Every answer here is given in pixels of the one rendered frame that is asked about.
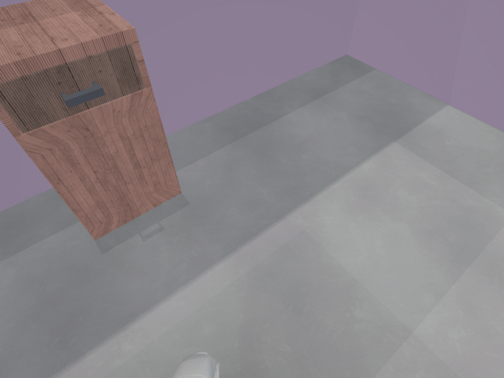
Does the cabinet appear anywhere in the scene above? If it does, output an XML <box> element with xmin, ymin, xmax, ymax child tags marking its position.
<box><xmin>0</xmin><ymin>0</ymin><xmax>182</xmax><ymax>240</ymax></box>

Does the handle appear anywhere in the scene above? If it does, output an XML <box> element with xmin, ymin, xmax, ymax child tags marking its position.
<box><xmin>61</xmin><ymin>82</ymin><xmax>105</xmax><ymax>108</ymax></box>

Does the left robot thigh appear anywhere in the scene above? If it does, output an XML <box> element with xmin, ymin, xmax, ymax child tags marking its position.
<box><xmin>170</xmin><ymin>354</ymin><xmax>220</xmax><ymax>378</ymax></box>

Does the drawer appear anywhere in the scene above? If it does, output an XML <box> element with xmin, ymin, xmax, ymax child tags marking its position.
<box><xmin>0</xmin><ymin>43</ymin><xmax>145</xmax><ymax>134</ymax></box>

